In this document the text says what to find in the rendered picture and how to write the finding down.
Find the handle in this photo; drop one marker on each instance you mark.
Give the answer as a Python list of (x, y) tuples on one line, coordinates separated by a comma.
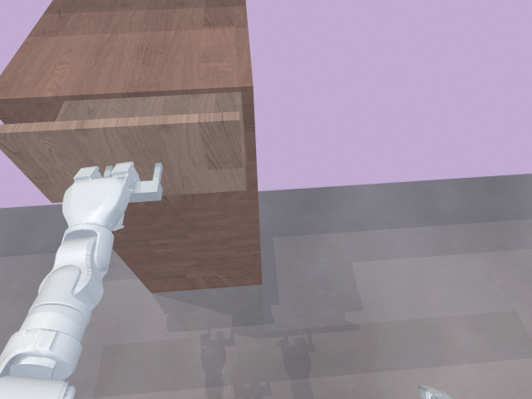
[(142, 191)]

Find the left robot upper arm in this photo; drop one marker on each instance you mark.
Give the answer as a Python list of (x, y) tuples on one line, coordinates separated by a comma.
[(16, 387)]

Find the robot left hand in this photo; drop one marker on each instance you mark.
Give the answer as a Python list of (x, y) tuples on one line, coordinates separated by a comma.
[(93, 199)]

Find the left robot forearm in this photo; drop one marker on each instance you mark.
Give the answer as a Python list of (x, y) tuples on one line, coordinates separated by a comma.
[(48, 344)]

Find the drawer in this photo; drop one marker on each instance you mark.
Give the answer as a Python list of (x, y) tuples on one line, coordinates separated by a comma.
[(199, 140)]

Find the cabinet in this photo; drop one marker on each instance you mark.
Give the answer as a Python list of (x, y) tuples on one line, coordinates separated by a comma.
[(106, 49)]

